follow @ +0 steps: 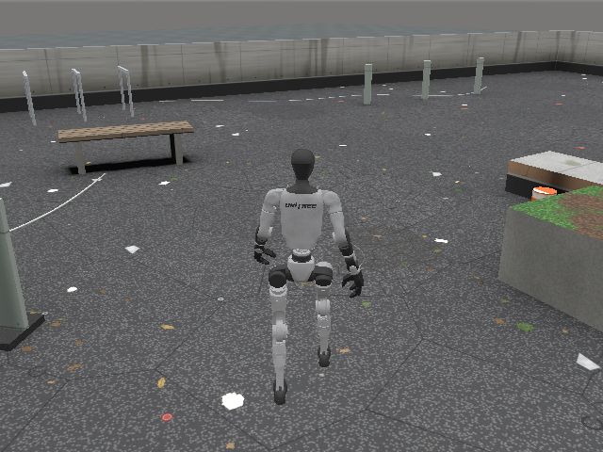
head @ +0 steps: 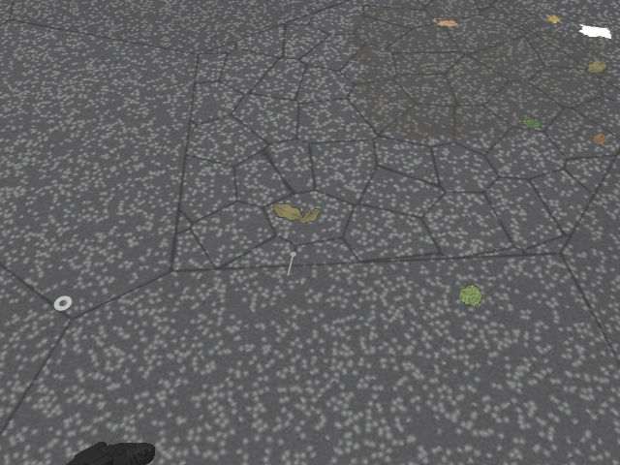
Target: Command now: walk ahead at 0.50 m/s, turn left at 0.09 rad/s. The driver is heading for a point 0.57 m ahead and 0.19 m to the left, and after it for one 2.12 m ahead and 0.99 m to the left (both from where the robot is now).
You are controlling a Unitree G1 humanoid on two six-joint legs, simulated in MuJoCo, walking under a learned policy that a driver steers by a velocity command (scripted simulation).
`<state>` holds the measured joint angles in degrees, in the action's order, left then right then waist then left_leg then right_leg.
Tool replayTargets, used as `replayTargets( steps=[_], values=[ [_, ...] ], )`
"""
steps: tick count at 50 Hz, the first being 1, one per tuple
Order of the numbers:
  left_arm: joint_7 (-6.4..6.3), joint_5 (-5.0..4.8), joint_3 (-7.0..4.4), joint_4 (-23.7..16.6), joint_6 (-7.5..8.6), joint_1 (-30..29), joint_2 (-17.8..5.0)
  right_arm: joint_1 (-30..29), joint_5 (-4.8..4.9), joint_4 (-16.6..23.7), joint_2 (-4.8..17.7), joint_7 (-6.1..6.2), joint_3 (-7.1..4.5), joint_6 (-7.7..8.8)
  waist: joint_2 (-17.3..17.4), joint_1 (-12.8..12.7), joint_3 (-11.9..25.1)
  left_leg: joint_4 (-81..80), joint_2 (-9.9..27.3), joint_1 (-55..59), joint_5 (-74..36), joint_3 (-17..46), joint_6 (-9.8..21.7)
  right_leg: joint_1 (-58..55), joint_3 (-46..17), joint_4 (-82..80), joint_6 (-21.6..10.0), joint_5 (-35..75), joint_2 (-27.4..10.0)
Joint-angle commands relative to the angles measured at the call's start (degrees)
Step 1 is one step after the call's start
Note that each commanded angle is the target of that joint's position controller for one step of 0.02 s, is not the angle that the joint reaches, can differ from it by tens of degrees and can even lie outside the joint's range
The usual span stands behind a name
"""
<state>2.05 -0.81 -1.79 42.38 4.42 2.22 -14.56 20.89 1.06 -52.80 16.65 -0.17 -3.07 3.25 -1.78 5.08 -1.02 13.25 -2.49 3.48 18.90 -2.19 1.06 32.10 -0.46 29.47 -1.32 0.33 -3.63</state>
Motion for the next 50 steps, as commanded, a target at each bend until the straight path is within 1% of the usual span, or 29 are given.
replayTargets(
  steps=[1,2,3,4,5,6,7,8,9,11,13,19,22,24,27,28,29,30,31,32,33,34,35,36,39,41,44,47,50],
  values=[
    [0.09,0.21,-2.94,-2.5,1.28,3.7,-8.3,-0.9,0.37,1.9,10.4,0.60,-2.38,-0.49,6.3,-6.7,2.0,8.9,15.6,-0.6,-40.3,6.8,7.4,-10.2,1.6,-3.2,-2.9,-3.9,2.4],
    [-0.49,0.55,-4.41,0.2,1.33,13.2,-11.4,-1.0,-0.09,2.4,8.6,0.66,-1.64,-0.60,5.1,-10.9,8.6,20.3,12.4,-6.5,-39.5,5.0,5.7,-25.2,0.6,-1.9,-4.8,-2.4,1.1],
    [-1.03,1.77,-5.73,1.4,1.19,21.3,-16.8,2.8,-1.04,4.2,3.6,0.40,0.03,0.07,-4.2,-11.5,18.5,41.5,5.9,-26.0,-20.8,1.8,2.2,-48.5,-17.5,-0.4,-11.0,-4.8,-13.1],
    [-0.87,1.10,-5.46,2.2,0.73,23.5,-16.0,6.3,-0.59,3.6,0.7,0.22,1.02,1.13,-14.0,-10.8,24.5,54.3,-0.5,-39.5,15.0,6.2,0.7,-56.6,-37.3,-8.3,-15.4,-15.8,-20.6],
    [-1.07,0.71,-4.09,2.0,0.72,21.6,-11.2,1.2,1.16,3.9,7.2,0.01,-0.80,1.68,-8.1,-12.2,17.4,59.7,2.8,-44.8,13.6,10.4,1.3,-51.0,-33.7,-11.0,-12.6,-22.5,-18.6],
    [-1.28,0.56,-3.52,1.6,0.82,17.2,-9.7,-3.0,1.87,5.4,8.5,0.04,-1.32,1.92,-6.1,-11.0,9.7,59.1,5.4,-46.6,8.0,8.8,1.7,-42.8,-25.7,-12.9,-10.5,-20.9,-17.1],
    [-1.27,0.82,-3.02,1.4,0.99,13.3,-8.0,-4.8,1.35,5.6,8.1,0.34,-1.47,1.80,-3.6,-9.3,5.8,56.7,7.6,-44.7,3.2,8.0,1.5,-35.5,-20.2,-15.1,-9.5,-17.1,-15.0],
    [-1.17,1.13,-2.63,1.4,1.37,10.6,-6.4,-4.3,0.91,5.3,7.2,0.50,-1.82,1.18,-4.2,-7.4,3.1,54.2,9.2,-42.0,-0.3,8.3,1.1,-30.1,-15.2,-17.4,-8.7,-13.3,-13.1],
    [-1.10,1.57,-2.52,1.7,1.79,9.1,-5.7,-2.7,0.94,4.8,6.0,0.52,-1.85,0.36,-5.2,-5.9,2.5,53.3,10.2,-38.6,-2.6,8.5,0.8,-26.6,-11.6,-19.2,-8.3,-10.8,-11.9],
    [-1.10,1.68,-2.71,2.7,2.51,8.0,-5.5,-1.9,1.03,4.7,3.6,0.57,-1.73,-1.04,-4.2,-4.6,1.1,52.3,10.6,-37.6,-4.9,8.3,0.2,-23.4,-6.0,-21.5,-8.7,-5.5,-11.1],
    [-1.44,1.93,-3.12,3.7,2.83,8.4,-6.6,-3.9,0.72,5.8,3.2,0.71,-1.87,-1.80,-2.7,-4.4,-0.5,49.3,10.8,-40.5,-9.2,8.9,-0.5,-23.1,-1.7,-22.6,-9.0,-1.4,-11.0],
    [-2.89,1.56,-3.75,5.7,1.92,10.8,-9.1,-13.5,0.05,9.4,1.4,-1.11,-1.12,-1.03,-0.3,-7.4,-3.3,30.6,9.6,-41.3,-23.1,4.2,-0.5,-26.9,8.2,-23.8,-7.7,3.3,-9.8],
    [-3.13,0.85,-4.24,7.2,0.75,14.1,-10.2,-18.7,0.05,12.2,0.8,-2.15,-0.66,-1.00,0.6,-9.3,-5.0,25.5,9.0,-43.9,-21.6,2.0,0.7,-33.5,10.2,-22.0,-7.6,6.7,-11.9],
    [-3.18,0.28,-4.57,7.9,-0.29,15.1,-10.9,-20.5,0.12,14.0,1.2,-2.87,-0.71,-1.06,0.2,-9.3,-5.3,23.6,8.1,-44.6,-17.8,0.3,1.9,-37.9,11.3,-19.2,-7.0,12.5,-13.1],
    [-3.67,-0.40,-5.25,7.3,-1.63,13.3,-13.1,-16.5,0.27,14.8,3.8,-3.36,-2.11,-1.50,-2.8,-5.2,-0.7,23.5,3.0,-35.4,-9.4,-4.3,5.1,-40.7,13.5,-8.3,-5.2,38.7,-13.3],
    [-3.81,-0.53,-5.40,7.1,-2.12,12.5,-13.8,-11.0,0.48,13.8,5.7,-3.24,-3.24,-1.68,-3.3,-1.8,2.5,23.2,0.8,-28.1,-7.5,-5.4,6.6,-39.5,14.0,0.0,-4.5,44.1,-12.6],
    [-3.90,-0.77,-5.16,6.7,-2.28,11.2,-13.5,-1.8,0.58,11.6,8.8,-2.54,-5.08,-1.78,-1.9,3.3,7.1,18.7,-1.4,-14.3,-10.9,-4.6,8.9,-33.7,15.1,12.4,-2.6,40.2,-10.4],
    [-3.82,0.91,-3.97,5.6,-1.64,12.6,-10.2,5.4,0.62,9.9,14.1,-1.14,-6.85,-2.49,6.6,4.9,11.9,17.3,7.0,2.4,-11.3,9.7,12.3,-18.5,15.1,30.7,0.1,14.8,-6.9],
    [-3.05,1.56,-1.94,2.4,0.31,15.7,-3.5,1.0,0.70,11.8,17.8,-1.08,-6.97,-1.85,18.0,-2.1,16.7,8.1,20.0,17.7,-1.6,44.4,24.2,5.5,6.4,50.3,3.5,-32.8,7.1],
    [-1.94,-0.48,-2.63,1.6,2.86,10.2,-8.4,2.2,0.15,12.6,12.9,-1.59,-5.35,-1.00,10.1,2.0,19.9,2.6,21.6,18.8,1.2,48.5,23.4,11.5,-5.4,53.3,1.9,-32.9,4.7],
    [-1.44,-2.23,-2.86,0.1,4.03,6.2,-9.4,0.7,-0.21,12.4,10.0,-1.62,-4.58,-0.16,7.6,1.7,12.6,2.6,19.9,13.3,-1.8,39.8,20.8,14.4,-5.1,50.7,0.3,-28.4,2.1],
    [-1.74,-1.46,-2.73,0.5,4.48,6.0,-8.7,-2.9,-0.04,12.6,8.3,-1.76,-4.10,0.43,1.9,-1.4,6.9,2.7,17.0,4.3,-8.4,32.5,18.5,12.2,-4.9,44.4,-0.1,-24.0,-0.7],
    [-2.19,0.22,-3.26,1.2,4.20,6.1,-9.4,-6.3,-0.11,13.3,6.3,-1.56,-3.50,0.68,1.5,-3.4,5.0,2.3,14.8,-2.1,-14.1,27.4,16.9,8.3,-4.8,38.9,0.3,-21.5,-2.4],
    [-2.13,0.69,-3.56,1.5,3.45,7.3,-9.6,-8.1,-0.68,14.3,5.6,-1.24,-3.05,0.73,2.5,-5.0,4.0,1.1,13.5,-6.6,-18.1,25.2,16.5,4.8,-5.0,36.8,0.8,-19.7,-3.3],
    [-2.25,1.66,-3.29,0.8,1.65,6.9,-7.7,-7.2,-0.37,14.4,7.6,-0.25,-3.47,0.89,2.5,-6.0,2.6,-0.9,11.9,-13.3,-25.0,20.9,16.8,2.3,-3.3,28.8,3.8,-16.1,-2.9],
    [-2.38,1.77,-2.73,-0.8,1.32,2.3,-6.4,-5.7,-0.23,14.1,9.0,0.60,-3.90,0.70,3.2,-4.7,1.0,-1.2,9.8,-15.8,-24.8,18.0,15.4,2.6,-2.5,20.0,5.3,-8.9,-1.6],
    [-1.81,1.34,-1.96,-2.5,1.64,-3.6,-4.9,-3.6,0.02,13.6,9.2,1.10,-4.01,0.07,5.5,-2.1,0.3,-0.2,6.7,-18.7,-18.7,15.5,12.2,-2.0,-1.8,6.8,5.6,2.9,1.4],
    [-1.21,0.44,-2.11,-4.3,2.09,-7.1,-6.0,-0.8,0.36,12.5,9.0,1.08,-4.06,-0.32,6.6,-0.6,0.2,1.8,8.1,-16.8,-14.2,18.8,11.0,-4.2,-2.8,1.4,5.0,5.6,2.8],
    [-0.60,0.29,-2.87,-4.6,2.92,-6.4,-8.3,0.0,0.36,12.2,8.4,1.49,-3.98,-0.81,8.0,-1.7,0.6,7.2,10.3,-11.3,-13.2,24.0,10.2,-5.2,-4.4,-1.8,3.2,0.1,3.1]
  ],
)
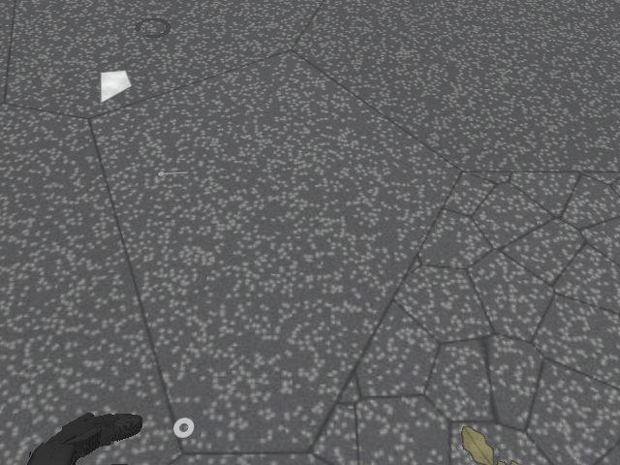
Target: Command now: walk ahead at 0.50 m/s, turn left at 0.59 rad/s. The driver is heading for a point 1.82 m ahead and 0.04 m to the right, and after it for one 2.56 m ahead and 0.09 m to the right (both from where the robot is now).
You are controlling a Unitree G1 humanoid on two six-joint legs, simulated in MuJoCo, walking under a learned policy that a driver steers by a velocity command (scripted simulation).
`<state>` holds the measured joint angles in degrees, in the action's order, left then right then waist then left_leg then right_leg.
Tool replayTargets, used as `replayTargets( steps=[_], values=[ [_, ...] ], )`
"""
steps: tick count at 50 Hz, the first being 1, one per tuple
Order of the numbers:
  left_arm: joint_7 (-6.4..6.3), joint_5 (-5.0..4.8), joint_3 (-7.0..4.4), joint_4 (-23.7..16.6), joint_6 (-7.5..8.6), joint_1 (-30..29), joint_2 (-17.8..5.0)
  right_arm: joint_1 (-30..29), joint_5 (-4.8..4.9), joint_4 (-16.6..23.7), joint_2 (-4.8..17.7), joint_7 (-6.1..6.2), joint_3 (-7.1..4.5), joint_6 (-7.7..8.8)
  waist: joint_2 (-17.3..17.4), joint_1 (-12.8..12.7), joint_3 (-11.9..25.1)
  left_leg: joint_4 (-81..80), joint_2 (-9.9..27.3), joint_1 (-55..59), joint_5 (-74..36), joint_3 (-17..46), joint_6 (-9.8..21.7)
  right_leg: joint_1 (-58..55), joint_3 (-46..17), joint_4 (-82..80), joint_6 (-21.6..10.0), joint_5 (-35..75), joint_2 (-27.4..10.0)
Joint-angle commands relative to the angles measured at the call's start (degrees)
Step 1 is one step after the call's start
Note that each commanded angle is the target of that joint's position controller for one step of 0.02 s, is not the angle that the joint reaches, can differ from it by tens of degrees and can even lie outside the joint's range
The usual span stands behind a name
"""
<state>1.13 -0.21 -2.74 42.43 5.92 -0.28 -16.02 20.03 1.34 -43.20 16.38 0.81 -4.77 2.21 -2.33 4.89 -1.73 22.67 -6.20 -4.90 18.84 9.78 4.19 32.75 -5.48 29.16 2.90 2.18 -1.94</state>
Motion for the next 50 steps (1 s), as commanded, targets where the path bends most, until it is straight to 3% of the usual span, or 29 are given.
replayTargets(
  steps=[1,2,3,4,5,6,7,8,9,11,14,17,20,24,26,27,28,29,30,31,32,33,34,35,38,41,44,47,50],
  values=[
    [0.37,-0.37,-2.24,-4.3,1.76,-2.2,-7.5,0.4,-0.04,2.7,8.7,0.62,-2.35,0.04,9.6,-2.5,1.6,-0.3,14.4,-2.0,-14.4,13.4,6.6,-7.8,0.8,-1.9,-1.9,-4.6,1.5],
    [0.32,-0.24,-2.70,-3.0,2.09,2.1,-8.1,-0.5,-0.20,2.9,7.9,0.64,-2.05,-0.11,10.2,-4.9,3.0,2.6,13.7,-1.8,-17.3,12.9,5.7,-12.5,2.2,-3.7,-3.2,-4.5,1.8],
    [0.10,0.58,-3.50,-1.5,2.46,8.2,-9.8,-0.3,-0.54,3.2,5.6,0.47,-1.18,0.02,9.3,-7.5,7.5,10.4,10.8,-3.3,-20.7,10.4,4.0,-22.3,1.4,-3.8,-5.5,-4.3,-0.3],
    [-0.20,1.38,-4.10,-0.6,2.47,17.0,-12.6,1.0,-1.58,3.9,2.6,0.36,0.10,0.14,2.8,-10.5,15.8,26.3,7.1,-10.4,-11.4,5.5,1.8,-37.0,-8.6,-2.7,-9.1,-7.4,-9.7],
    [0.39,1.50,-5.30,2.6,1.63,21.9,-16.5,10.1,0.63,4.5,0.0,0.23,0.82,0.72,-18.8,-6.4,20.5,43.7,-0.4,-30.7,14.2,-0.2,-2.1,-52.3,-36.8,-9.9,-18.5,-22.5,-20.3],
    [0.84,-0.30,-3.92,1.7,1.51,20.4,-10.5,8.9,1.10,2.8,5.9,0.43,0.02,0.84,-11.1,-8.1,15.8,50.4,3.5,-37.5,13.8,2.5,-2.5,-50.4,-40.3,-12.9,-17.5,-35.3,-20.0],
    [0.66,-0.47,-3.05,1.1,1.14,17.6,-7.4,2.0,0.74,3.6,8.5,0.33,-0.66,0.83,-5.6,-9.5,8.6,51.5,5.2,-39.4,8.5,1.4,-2.5,-43.7,-31.1,-13.4,-15.3,-33.4,-17.7],
    [0.59,0.29,-2.59,0.6,0.74,14.6,-6.8,-2.0,0.04,4.5,8.0,0.47,-0.57,0.88,-1.3,-8.7,5.2,50.3,7.0,-37.8,4.8,-0.7,-2.6,-37.2,-24.5,-13.9,-14.2,-26.3,-15.4],
    [0.49,0.63,-2.26,1.0,0.49,13.1,-5.9,-4.7,-0.70,5.4,7.3,0.34,-0.61,1.20,-0.6,-7.9,2.3,47.1,8.6,-37.1,2.2,-1.1,-2.6,-32.1,-20.1,-14.9,-14.5,-19.6,-13.7],
    [0.23,0.99,-1.65,1.6,0.68,12.8,-4.7,-4.0,-0.44,5.5,5.3,-0.26,-0.37,1.33,-3.1,-5.9,2.3,42.3,10.8,-32.8,0.1,-2.5,-2.5,-27.8,-14.4,-16.9,-14.5,-12.3,-11.1],
    [-0.05,-0.09,-2.11,3.0,0.89,14.3,-6.8,-6.6,-0.86,6.7,2.9,-0.55,0.59,1.24,-2.9,-5.9,1.5,33.7,12.2,-33.5,-1.9,-5.2,-3.5,-26.3,-10.0,-19.9,-16.3,-6.4,-11.4],
    [-0.44,-0.46,-2.59,3.9,0.32,15.4,-9.0,-11.7,-0.98,7.9,1.7,-1.04,1.49,1.73,-2.0,-7.4,0.9,22.6,12.3,-31.8,-10.9,-6.9,-4.2,-25.7,-4.8,-21.3,-15.6,-3.3,-10.2],
    [-0.49,-0.99,-2.60,5.1,-0.30,17.9,-9.8,-16.5,-0.55,8.8,1.7,-1.64,1.76,2.11,-2.0,-9.1,0.2,14.1,10.5,-27.5,-18.0,-8.9,-4.6,-25.3,-0.9,-21.0,-14.2,-1.4,-9.1],
    [-0.55,-1.52,-2.68,7.2,-1.37,21.1,-10.7,-20.8,-0.10,10.5,3.0,-2.43,1.50,2.36,-2.6,-9.4,-1.2,8.8,9.4,-26.3,-16.5,-9.1,-2.8,-30.1,-1.3,-18.5,-12.9,0.0,-12.0],
    [-0.80,-1.64,-2.91,7.6,-2.02,20.3,-11.7,-18.0,-0.29,10.0,4.6,-2.59,0.79,2.51,-3.0,-6.6,0.3,6.1,8.0,-20.5,-14.3,-10.3,-1.1,-31.6,-0.4,-14.1,-11.5,7.7,-12.4],
    [-0.95,-1.73,-2.73,7.6,-2.23,19.8,-11.4,-12.5,-0.66,8.3,6.2,-2.37,-0.20,2.45,-2.3,-3.4,3.6,4.3,6.6,-12.0,-14.5,-11.6,0.3,-30.7,1.9,-7.4,-10.3,15.8,-10.6],
    [-1.08,-1.15,-1.97,7.2,-2.24,19.9,-9.6,-3.8,-0.89,5.8,9.0,-1.86,-1.61,2.30,-0.8,0.5,9.3,4.9,8.1,1.0,-14.9,-10.1,2.2,-25.7,4.4,3.8,-8.4,16.0,-7.7],
    [-1.15,0.48,-0.39,5.2,-1.78,21.1,-5.2,5.0,-1.90,4.6,13.8,-1.14,-2.68,1.83,8.8,2.4,17.7,5.0,21.4,18.6,-12.7,7.6,7.3,-10.6,7.8,24.0,-5.3,-2.5,-2.7],
    [-0.95,-0.11,0.59,4.9,-0.58,25.3,-2.4,5.9,-1.53,4.0,15.3,-1.61,-2.67,1.67,20.6,-0.1,22.3,-3.4,29.2,26.4,-2.4,30.5,14.0,4.7,3.5,37.5,-3.9,-35.6,4.3],
    [-0.52,-1.39,-0.91,4.9,0.05,21.5,-8.4,3.7,-0.85,4.2,10.3,-1.86,-1.26,1.82,13.8,0.9,16.1,-5.2,27.2,22.4,4.1,28.0,12.1,11.0,-0.2,42.9,-4.4,-34.4,0.6],
    [-0.24,-1.95,-1.25,3.7,0.48,17.3,-9.6,0.1,-0.67,4.6,8.6,-1.93,-0.57,2.02,11.3,0.1,9.3,-6.2,25.0,15.2,1.2,19.7,10.3,12.6,1.2,42.1,-5.1,-28.8,-1.9],
    [-0.48,-1.38,-1.21,3.7,0.50,15.4,-8.7,-3.3,-1.18,4.9,7.6,-2.10,-0.23,2.12,7.3,-1.5,6.2,-7.6,22.4,8.5,-3.8,14.4,9.3,10.5,2.1,39.6,-4.9,-23.9,-3.9],
    [-0.56,-0.64,-1.42,3.8,0.17,15.1,-8.3,-5.5,-1.58,5.1,6.2,-2.32,0.15,2.33,7.0,-3.1,3.9,-9.4,20.7,3.4,-9.5,10.7,9.0,8.2,2.0,36.6,-4.5,-20.7,-5.3],
    [-0.46,-0.56,-1.38,4.1,-0.40,16.1,-7.4,-6.8,-1.88,5.0,5.5,-2.38,0.35,2.58,7.8,-4.7,3.7,-11.0,19.5,0.0,-12.8,8.2,8.9,5.1,1.6,35.2,-4.1,-18.7,-6.2],
    [-0.70,-0.19,-0.97,3.9,-1.87,15.4,-5.1,-6.5,-1.38,3.5,6.3,-2.22,-0.01,3.64,7.0,-6.1,2.6,-14.1,18.7,-3.7,-19.2,3.0,10.0,4.4,2.2,30.5,-2.5,-14.3,-6.4],
    [-0.63,0.32,-0.69,2.0,-1.90,9.5,-4.3,-4.2,-1.30,1.6,7.4,-1.51,-0.31,3.57,5.3,-4.8,0.6,-15.3,17.8,-3.1,-21.6,-0.9,9.4,7.0,2.3,20.5,-1.5,-5.3,-6.2],
    [0.06,0.03,-0.05,0.6,-1.28,3.5,-3.1,-1.7,-0.99,-0.1,8.4,-0.96,-0.43,3.21,5.3,-2.7,-0.8,-15.8,16.3,-3.2,-20.8,-4.6,7.7,4.2,3.9,9.7,-1.7,3.2,-4.3],
    [0.82,-0.42,0.29,-1.2,-0.87,-1.8,-3.1,2.1,-0.56,-2.5,9.2,-0.73,-0.60,2.70,5.0,-0.7,-2.1,-15.1,17.6,0.3,-19.7,-4.9,7.4,3.5,4.6,4.2,-2.4,5.0,-3.0],
    [1.77,-0.58,0.24,-3.0,-0.49,-4.5,-4.0,3.9,-0.32,-4.4,9.5,-0.45,-0.82,1.73,5.4,-0.8,-2.7,-11.7,20.3,7.0,-23.5,-4.1,6.6,5.1,4.2,0.7,-4.3,0.2,-2.3]
  ],
)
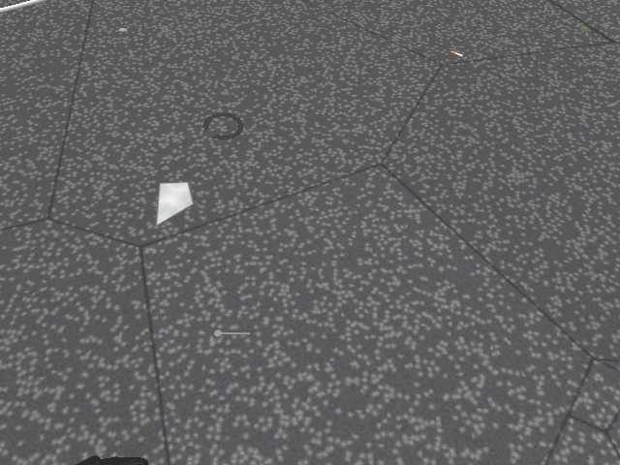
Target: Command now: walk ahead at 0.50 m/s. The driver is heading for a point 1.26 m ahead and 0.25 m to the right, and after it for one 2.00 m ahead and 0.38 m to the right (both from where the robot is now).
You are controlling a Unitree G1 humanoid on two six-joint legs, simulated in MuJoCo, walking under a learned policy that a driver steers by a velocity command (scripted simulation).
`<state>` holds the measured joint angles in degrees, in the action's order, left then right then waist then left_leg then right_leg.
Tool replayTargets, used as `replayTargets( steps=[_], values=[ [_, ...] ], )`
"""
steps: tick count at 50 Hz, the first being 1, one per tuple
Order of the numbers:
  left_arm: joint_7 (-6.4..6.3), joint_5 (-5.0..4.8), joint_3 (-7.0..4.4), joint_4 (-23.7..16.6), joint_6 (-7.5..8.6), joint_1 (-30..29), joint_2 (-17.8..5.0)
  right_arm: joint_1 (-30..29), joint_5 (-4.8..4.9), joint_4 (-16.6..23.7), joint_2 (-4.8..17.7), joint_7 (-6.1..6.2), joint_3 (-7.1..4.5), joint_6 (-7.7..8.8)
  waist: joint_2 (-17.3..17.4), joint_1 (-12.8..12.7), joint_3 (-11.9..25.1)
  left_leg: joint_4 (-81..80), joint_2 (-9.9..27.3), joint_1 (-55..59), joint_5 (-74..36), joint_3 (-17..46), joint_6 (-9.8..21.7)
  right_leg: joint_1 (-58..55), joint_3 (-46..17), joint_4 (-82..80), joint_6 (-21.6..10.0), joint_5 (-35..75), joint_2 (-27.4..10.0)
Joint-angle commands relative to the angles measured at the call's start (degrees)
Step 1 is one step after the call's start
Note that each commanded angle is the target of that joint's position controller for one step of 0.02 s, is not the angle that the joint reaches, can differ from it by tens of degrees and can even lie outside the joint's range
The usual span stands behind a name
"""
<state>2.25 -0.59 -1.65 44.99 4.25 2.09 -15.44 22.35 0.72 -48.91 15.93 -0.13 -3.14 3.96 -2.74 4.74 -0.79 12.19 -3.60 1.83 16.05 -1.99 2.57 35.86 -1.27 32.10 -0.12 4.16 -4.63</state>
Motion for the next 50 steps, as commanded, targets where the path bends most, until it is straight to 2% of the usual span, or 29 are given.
replayTargets(
  steps=[1,3,4,5,6,7,8,9,10,11,13,15,21,26,28,29,30,31,32,33,34,35,36,37,39,41,44,47,50],
  values=[
    [0.89,-0.17,-0.97,-5.7,1.31,-6.5,-5.0,1.6,0.35,0.9,10.1,0.64,-2.56,-0.34,6.2,-1.2,-3.2,0.2,18.3,2.0,-23.1,7.8,7.7,1.1,0.2,-3.1,-2.0,-3.9,0.8],
    [0.92,-0.04,-1.80,-4.7,1.49,-1.9,-6.9,0.5,0.29,0.7,11.0,0.90,-2.78,-0.96,7.8,-4.1,0.0,6.1,17.8,3.7,-36.9,7.0,6.4,-6.9,2.6,-4.1,-3.8,-8.0,3.3],
    [0.55,0.11,-3.01,-2.4,1.50,5.5,-8.8,-0.4,0.17,0.7,10.6,1.04,-2.51,-1.35,7.4,-8.0,4.6,14.6,15.4,2.2,-44.5,5.0,5.1,-17.4,4.3,-5.4,-5.4,-7.0,5.1],
    [-0.03,0.57,-4.25,0.1,1.40,15.5,-12.1,-0.3,-0.48,1.7,8.9,1.27,-1.62,-1.40,5.3,-11.9,12.4,28.2,12.6,-6.7,-37.6,2.9,3.3,-34.3,-0.9,-2.3,-8.3,-4.0,-0.1],
    [-0.46,1.13,-5.70,1.1,0.90,22.0,-17.8,6.5,-0.88,3.0,2.6,0.64,0.37,-0.20,-7.7,-10.3,21.4,51.3,3.4,-31.0,-11.7,0.4,-1.5,-58.0,-26.6,-4.0,-17.8,-11.8,-15.0],
    [-0.37,0.02,-4.54,1.7,0.57,23.0,-13.5,5.2,-0.31,2.0,4.0,0.33,0.25,1.14,-10.6,-11.5,24.5,60.1,0.3,-40.1,17.1,8.0,-1.7,-60.9,-41.2,-12.7,-20.0,-19.3,-18.0],
    [-0.55,-0.32,-3.55,1.2,0.51,18.8,-10.8,-0.1,1.32,3.4,8.8,-0.11,-1.12,2.00,-6.8,-11.4,14.8,63.7,4.1,-45.8,14.8,9.1,-0.9,-53.7,-33.6,-14.4,-16.8,-23.8,-16.0],
    [-0.74,-0.04,-3.12,0.3,0.45,14.7,-9.3,-4.3,1.69,4.5,8.8,-0.08,-1.06,2.33,-3.2,-9.9,8.7,61.4,7.3,-45.7,9.5,7.1,-0.3,-45.0,-26.1,-15.8,-14.8,-22.2,-13.7],
    [-0.63,0.43,-2.62,0.0,0.50,11.4,-7.7,-6.5,0.91,4.8,8.2,0.19,-1.17,2.20,-0.6,-8.2,4.1,57.3,9.3,-43.8,5.5,6.0,-0.6,-36.5,-20.9,-18.0,-13.9,-18.2,-11.5],
    [-0.50,1.08,-2.10,-0.3,0.83,9.5,-6.0,-5.9,0.26,4.5,7.7,0.43,-1.47,1.58,-1.6,-6.1,2.3,54.2,11.0,-40.1,2.6,6.4,-0.7,-30.9,-17.1,-19.8,-12.9,-14.2,-9.5],
    [-0.33,1.10,-2.21,0.0,1.42,8.6,-6.1,-3.4,-0.05,3.6,5.1,0.56,-1.07,0.27,-2.6,-4.1,2.0,51.4,11.8,-35.5,0.3,6.0,-1.6,-25.5,-13.3,-22.8,-13.6,-9.6,-8.3],
    [-0.63,0.86,-2.63,1.0,1.87,9.4,-7.6,-5.4,-0.41,4.4,4.4,0.80,-0.93,-0.33,-1.6,-3.7,0.6,47.2,12.3,-37.2,-3.5,5.5,-2.8,-24.1,-9.9,-24.7,-14.3,-5.6,-8.0],
    [-1.94,0.02,-3.14,3.6,1.23,14.6,-9.7,-17.8,-0.35,7.3,2.5,-0.20,0.05,0.65,-0.1,-7.6,-1.8,25.3,9.9,-36.2,-21.5,2.8,-3.5,-26.2,-2.2,-25.9,-11.5,-3.1,-5.2],
    [-2.26,-0.67,-3.60,6.4,-0.24,19.1,-10.7,-24.2,0.25,9.8,3.7,-1.68,0.08,1.24,-0.4,-9.1,-3.4,17.9,8.5,-37.8,-18.5,3.4,-1.7,-36.0,-3.5,-22.1,-10.7,-2.4,-9.4],
    [-2.54,-0.75,-3.94,6.7,-0.89,18.7,-11.3,-22.7,0.21,9.7,4.9,-2.08,-0.30,1.46,-1.3,-7.4,-2.3,16.6,7.6,-35.0,-14.0,2.9,-0.2,-39.0,-4.0,-18.9,-9.7,2.8,-10.7],
    [-2.65,-0.77,-4.06,6.6,-1.19,17.7,-11.8,-19.6,0.12,8.9,6.0,-2.07,-0.84,1.56,-1.8,-5.3,-0.4,15.8,6.2,-29.9,-12.3,1.6,0.8,-39.4,-3.3,-15.1,-8.9,10.5,-10.1],
    [-2.74,-0.68,-3.79,6.4,-1.53,16.9,-11.1,-12.4,-0.10,6.7,7.9,-1.81,-2.00,1.56,-1.2,-1.6,3.9,14.5,4.5,-19.9,-12.5,-0.1,2.3,-38.0,-1.1,-6.6,-7.5,18.2,-7.5],
    [-2.86,0.15,-2.75,5.6,-1.59,17.3,-8.7,-2.6,-0.52,4.1,11.3,-1.28,-3.34,1.44,1.6,2.2,11.7,16.9,8.8,-3.8,-13.9,4.1,4.9,-30.3,1.2,7.3,-5.7,12.6,-4.5],
    [-2.36,0.70,-0.75,4.1,-0.49,23.8,-2.5,3.2,-1.22,2.9,17.5,-0.94,-4.84,0.99,15.0,0.5,20.1,14.6,23.1,18.8,-5.9,29.4,14.1,-6.7,4.2,30.0,-1.3,-10.5,4.9],
    [-2.03,0.15,-0.94,5.0,0.88,22.5,-4.2,4.4,-0.33,2.6,13.2,-1.17,-3.66,0.79,17.5,1.8,23.1,6.2,26.1,21.5,1.8,43.7,16.5,2.5,-3.4,38.8,-1.1,-37.4,7.4],
    [-1.58,-1.55,-2.30,3.6,1.79,17.5,-9.1,0.2,-0.13,3.1,10.3,-1.11,-2.53,0.91,13.2,1.5,14.2,5.0,24.2,15.0,5.3,36.6,13.4,7.9,-4.9,42.5,-2.2,-35.0,3.7],
    [-1.61,-1.92,-2.28,2.7,2.16,13.7,-9.2,-4.0,-0.37,4.1,8.8,-0.98,-2.07,0.91,9.6,0.2,8.7,3.9,22.0,7.0,2.8,29.3,11.6,8.0,-3.3,40.7,-2.7,-29.7,0.7],
    [-1.86,-1.19,-2.40,2.4,2.07,11.9,-8.6,-7.4,-0.72,4.4,7.2,-1.10,-1.58,0.97,7.1,-1.3,4.4,1.8,19.8,-0.6,-1.7,24.0,10.8,6.2,-2.3,36.9,-2.5,-25.5,-1.3],
    [-2.03,-0.82,-2.72,3.0,1.37,12.8,-8.1,-9.7,-1.24,4.6,5.4,-1.13,-1.06,1.30,7.9,-3.3,2.8,-0.1,18.1,-5.6,-5.5,19.6,9.8,2.6,-2.9,33.9,-2.2,-22.4,-3.1],
    [-2.13,-0.87,-2.42,4.1,-0.31,15.3,-5.6,-10.8,-1.40,4.0,5.1,-1.23,-1.13,2.04,8.6,-5.1,2.2,-3.3,17.2,-10.6,-9.7,14.5,9.8,-1.5,-3.0,31.9,-1.3,-19.6,-3.8],
    [-2.38,-0.90,-2.43,3.4,-1.25,13.7,-4.8,-10.0,-1.66,2.8,6.3,-0.89,-1.54,2.67,7.4,-5.3,0.4,-5.3,17.2,-11.9,-13.3,10.0,10.1,0.6,-4.1,29.0,-0.4,-15.5,-3.6],
    [-2.18,-0.58,-2.66,2.0,-1.18,10.0,-4.6,-8.7,-1.81,1.4,7.0,-0.09,-1.75,2.73,6.1,-4.5,-0.9,-6.2,16.5,-9.9,-17.3,4.0,8.9,3.7,-5.3,20.3,0.2,-5.9,-2.5],
    [-1.26,-0.37,-2.17,0.4,-0.75,4.9,-3.3,-8.5,-1.50,0.7,7.6,0.52,-1.70,2.60,5.8,-2.8,-2.2,-7.3,15.2,-9.7,-18.1,-1.9,7.1,0.9,-1.6,10.2,-0.1,2.3,-1.3],
    [-0.37,-0.34,-1.59,-2.1,-0.72,-0.2,-2.3,-5.1,-0.98,-1.2,8.4,0.89,-1.99,1.87,4.6,-0.5,-4.0,-6.4,17.1,-3.9,-20.0,-4.1,6.8,2.4,0.1,4.8,-1.0,2.8,-0.8]
  ],
)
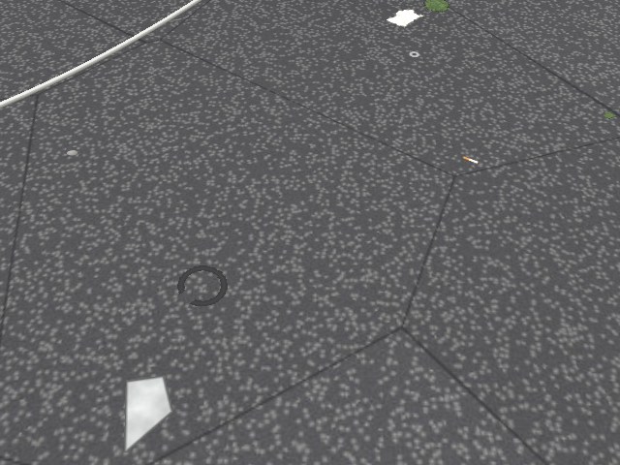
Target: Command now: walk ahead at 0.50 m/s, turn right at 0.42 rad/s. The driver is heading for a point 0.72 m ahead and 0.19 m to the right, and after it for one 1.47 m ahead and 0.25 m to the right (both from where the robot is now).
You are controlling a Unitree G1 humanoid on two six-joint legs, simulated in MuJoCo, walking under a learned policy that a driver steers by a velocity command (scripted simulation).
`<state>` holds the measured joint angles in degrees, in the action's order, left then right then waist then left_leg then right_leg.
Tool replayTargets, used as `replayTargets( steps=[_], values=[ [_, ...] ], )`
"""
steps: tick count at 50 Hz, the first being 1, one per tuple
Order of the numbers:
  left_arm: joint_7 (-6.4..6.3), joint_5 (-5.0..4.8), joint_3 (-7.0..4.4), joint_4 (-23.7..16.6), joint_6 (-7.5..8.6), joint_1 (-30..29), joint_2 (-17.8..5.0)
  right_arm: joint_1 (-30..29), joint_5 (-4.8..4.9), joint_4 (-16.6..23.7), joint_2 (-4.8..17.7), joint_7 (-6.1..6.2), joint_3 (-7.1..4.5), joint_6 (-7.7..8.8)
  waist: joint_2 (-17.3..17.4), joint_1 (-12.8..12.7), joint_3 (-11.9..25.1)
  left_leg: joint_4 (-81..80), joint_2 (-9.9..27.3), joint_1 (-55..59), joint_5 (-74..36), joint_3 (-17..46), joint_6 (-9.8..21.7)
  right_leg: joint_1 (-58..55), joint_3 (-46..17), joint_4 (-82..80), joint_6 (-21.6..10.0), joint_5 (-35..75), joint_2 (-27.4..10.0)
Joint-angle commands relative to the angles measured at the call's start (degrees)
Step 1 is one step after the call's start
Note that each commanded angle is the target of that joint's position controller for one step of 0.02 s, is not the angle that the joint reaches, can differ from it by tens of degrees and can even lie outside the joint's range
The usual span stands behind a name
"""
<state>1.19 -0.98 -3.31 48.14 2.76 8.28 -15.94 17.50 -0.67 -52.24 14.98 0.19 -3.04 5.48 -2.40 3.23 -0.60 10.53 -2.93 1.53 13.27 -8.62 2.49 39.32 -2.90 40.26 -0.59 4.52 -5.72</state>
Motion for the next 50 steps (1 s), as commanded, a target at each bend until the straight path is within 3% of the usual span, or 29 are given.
replayTargets(
  steps=[1,3,5,6,7,8,9,10,11,12,13,14,15,18,23,28,30,31,32,33,34,35,36,37,38,40,43,47,50],
  values=[
    [1.04,0.02,0.12,-6.2,0.74,-7.6,-1.8,0.6,0.63,1.6,9.6,0.60,-2.21,-0.13,4.1,1.3,-4.6,-3.6,17.3,-0.7,-18.6,2.0,6.7,0.2,2.1,-4.5,-1.0,0.9,0.4],
    [1.83,-0.04,0.00,-7.9,0.67,-9.1,-2.3,1.1,1.05,1.1,10.2,0.74,-2.54,-1.23,4.5,1.2,-4.8,-0.4,18.9,4.4,-24.6,1.2,6.0,1.8,3.5,-5.9,-2.3,-4.2,1.1],
    [2.50,-0.06,-0.68,-8.9,0.55,-7.6,-3.7,-0.3,1.31,1.5,11.6,1.23,-3.02,-2.26,6.2,-0.9,-2.7,6.0,19.3,6.8,-41.6,-0.5,4.7,-2.6,6.7,-6.1,-4.2,-10.3,3.7],
    [2.59,-0.03,-1.41,-8.7,0.35,-4.4,-4.9,-0.9,1.34,1.9,12.3,1.61,-3.27,-2.79,7.4,-2.9,-0.1,11.6,19.1,7.1,-51.6,-1.3,4.0,-7.5,8.5,-5.5,-5.4,-13.4,5.9],
    [2.47,-0.18,-2.71,-7.3,0.22,2.5,-7.0,-1.7,1.30,2.3,12.6,1.94,-3.31,-3.40,7.4,-6.8,3.7,21.2,17.8,5.2,-56.7,-2.5,2.8,-16.6,9.6,-6.8,-7.0,-13.5,8.3],
    [1.65,-0.32,-4.69,-5.0,0.01,12.1,-10.7,-2.0,1.19,3.0,12.1,2.27,-2.97,-3.47,4.9,-11.5,8.7,35.1,15.4,-3.7,-49.8,-3.3,0.7,-32.3,6.0,-9.8,-9.5,-10.9,8.3],
    [0.40,-0.48,-6.37,-4.2,-0.41,17.2,-17.2,2.6,-0.72,5.4,5.9,1.53,-0.96,-2.22,-8.1,-9.3,15.3,56.6,8.1,-27.2,-12.8,-2.9,-2.9,-54.6,-18.8,-10.2,-17.9,-12.4,-6.1],
    [0.56,-0.64,-5.57,-5.6,0.12,16.6,-16.4,1.8,-0.05,6.5,4.2,0.41,0.17,0.38,-9.8,-8.1,22.6,68.8,-1.2,-41.7,20.8,9.3,-3.9,-64.3,-45.6,-21.1,-25.6,-20.5,-14.4],
    [0.53,-0.04,-4.31,-5.7,0.51,15.8,-12.2,-4.9,2.38,7.9,8.7,-0.61,-1.06,2.32,-5.0,-10.7,17.5,70.4,3.0,-48.1,17.3,14.7,-2.2,-61.5,-38.9,-23.2,-21.8,-21.1,-12.5],
    [0.39,0.02,-3.79,-6.0,0.90,12.8,-10.1,-7.9,3.08,8.9,8.8,-0.84,-0.92,3.29,-1.9,-9.5,10.9,66.6,5.6,-48.7,12.1,13.9,-1.0,-53.7,-30.4,-23.4,-19.3,-18.2,-10.2],
    [0.36,0.01,-3.24,-6.8,1.02,8.8,-8.5,-8.3,1.95,8.5,8.4,-0.45,-1.08,3.46,2.3,-6.7,6.2,60.7,7.9,-45.5,8.6,13.4,-1.2,-44.4,-24.2,-24.1,-17.4,-12.6,-7.7],
    [0.18,0.38,-2.63,-7.9,1.05,5.8,-6.6,-7.8,0.81,8.1,9.1,-0.08,-1.68,2.93,2.0,-4.6,3.9,56.3,9.4,-41.1,6.3,13.3,-1.8,-37.5,-20.0,-25.3,-16.5,-7.4,-5.8],
    [-0.05,0.81,-2.38,-8.7,0.98,4.4,-6.2,-7.0,0.43,8.1,8.9,-0.09,-1.87,2.11,1.0,-3.1,3.2,54.4,9.8,-37.8,5.1,13.4,-2.5,-33.2,-18.5,-26.7,-16.5,-4.9,-4.6],
    [-1.00,0.45,-3.02,-9.0,1.17,5.2,-8.6,-7.7,-0.28,9.1,6.7,0.20,-1.55,0.57,0.3,-2.2,1.8,45.8,9.1,-36.0,0.5,11.6,-5.5,-26.7,-13.8,-28.4,-16.7,1.3,-2.7],
    [-2.10,-0.15,-3.58,-8.0,0.47,9.5,-9.9,-18.3,0.31,12.4,4.4,-0.37,-0.46,0.85,-1.8,-6.5,0.3,24.1,4.6,-30.5,-18.2,10.6,-6.7,-22.9,-10.3,-27.3,-12.3,-5.9,1.3],
    [-2.50,-0.50,-3.56,-6.8,-0.25,12.2,-9.1,-20.1,1.21,14.0,7.8,-1.34,-1.45,1.83,-3.5,-6.3,0.5,17.2,3.9,-28.2,-14.9,13.8,-4.6,-30.3,-18.2,-20.7,-10.6,-10.8,-2.1],
    [-2.62,-0.02,-3.37,-6.9,-0.54,11.5,-8.3,-15.1,1.02,12.5,8.7,-1.53,-1.97,2.44,-4.9,-3.7,1.7,15.7,3.9,-23.1,-11.8,12.1,-2.5,-32.3,-18.9,-16.3,-9.5,-7.2,-2.6],
    [-2.47,0.25,-2.67,-6.9,-0.50,11.9,-6.4,-9.8,0.34,11.1,10.1,-1.33,-2.72,2.76,-4.3,-1.3,4.9,14.6,4.4,-15.0,-11.4,11.7,-0.6,-31.7,-17.1,-10.2,-8.0,-2.9,0.1],
    [-2.22,1.00,-1.43,-7.6,-0.37,12.6,-3.6,-1.9,-0.63,10.2,12.6,-1.05,-3.35,2.95,0.6,1.9,12.4,16.0,12.4,-1.4,-8.7,19.7,2.9,-26.1,-13.1,4.4,-6.0,-8.6,3.5],
    [-2.07,-0.67,-0.46,-8.3,0.33,21.4,-0.1,4.7,-0.94,7.4,17.8,-1.28,-4.92,2.09,20.2,-1.1,18.8,10.5,24.0,16.8,4.2,46.4,13.0,-5.8,-5.8,23.8,-1.5,-31.1,12.0],
    [-2.21,-1.25,-0.96,-7.1,0.67,21.2,-5.0,4.8,1.03,7.3,12.9,-1.81,-3.86,1.93,17.8,0.3,16.5,6.3,25.7,17.2,17.6,55.4,13.6,2.7,-8.2,31.9,-1.1,-37.6,9.3],
    [-2.15,-1.21,-1.82,-7.8,0.73,14.5,-8.5,1.7,1.33,8.1,9.2,-1.70,-2.84,1.71,11.4,1.8,8.7,5.6,23.3,10.7,17.6,47.2,11.1,5.3,-8.5,34.1,-1.1,-32.6,7.2],
    [-2.31,-0.55,-1.77,-8.9,0.77,9.9,-8.3,-1.3,0.59,8.8,8.3,-1.61,-2.35,1.31,7.0,1.2,5.1,5.4,20.9,4.4,11.3,39.9,9.6,4.2,-6.1,33.1,-1.1,-28.7,5.1],
    [-2.22,0.29,-1.80,-9.9,1.08,6.8,-7.7,-3.3,0.21,8.6,7.2,-1.57,-1.96,1.02,5.9,0.4,1.7,4.3,18.9,-1.2,4.2,34.9,9.5,3.5,-5.4,29.7,-1.2,-26.0,3.6],
    [-1.92,0.45,-1.89,-10.1,1.18,6.6,-7.0,-4.1,-0.25,8.4,6.3,-1.40,-1.45,1.06,7.1,-1.1,1.2,3.3,17.3,-4.5,-1.0,31.2,9.1,0.9,-4.9,26.8,-1.4,-24.1,1.8],
    [-1.49,0.20,-1.50,-10.0,1.04,7.7,-4.8,-3.6,0.22,7.7,5.8,-1.37,-1.23,1.17,8.5,-2.3,1.6,1.4,15.8,-6.9,-6.5,27.2,9.6,-1.9,-3.0,22.1,-1.0,-23.5,0.8],
    [-1.28,0.69,-0.53,-11.7,0.98,3.5,-2.7,-2.2,1.03,6.5,8.8,-1.01,-1.96,1.15,7.3,-1.7,0.3,-1.5,16.3,-8.2,-11.6,23.1,11.0,-0.9,-0.9,12.7,0.2,-19.2,-0.3],
    [-0.78,0.87,0.16,-12.3,1.50,-1.5,-1.4,-1.3,1.12,5.0,10.1,-0.40,-2.03,-0.13,7.3,-0.7,0.8,1.0,12.7,-10.5,-32.5,13.1,8.2,-9.2,2.5,-1.8,1.2,-6.2,2.6],
    [-0.22,0.71,-0.11,-13.1,1.52,-4.7,-2.1,1.4,1.54,3.3,10.0,-0.22,-1.72,-1.08,8.0,0.2,1.8,4.2,13.1,-7.8,-33.1,12.4,6.6,-12.8,2.3,-7.3,0.5,-1.5,4.5]
  ],
)
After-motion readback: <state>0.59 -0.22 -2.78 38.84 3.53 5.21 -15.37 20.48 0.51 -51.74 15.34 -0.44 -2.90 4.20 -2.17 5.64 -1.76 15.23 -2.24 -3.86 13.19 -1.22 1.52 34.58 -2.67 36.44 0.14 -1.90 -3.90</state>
